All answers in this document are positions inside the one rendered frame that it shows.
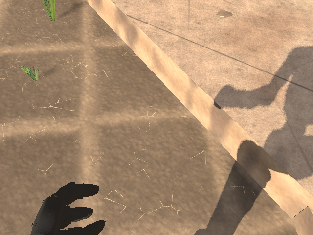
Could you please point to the robot left hand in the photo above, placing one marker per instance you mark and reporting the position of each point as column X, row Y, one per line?
column 55, row 214

